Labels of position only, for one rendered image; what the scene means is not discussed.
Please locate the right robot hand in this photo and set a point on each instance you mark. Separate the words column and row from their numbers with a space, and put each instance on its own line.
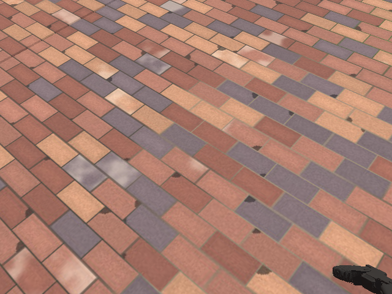
column 372, row 279

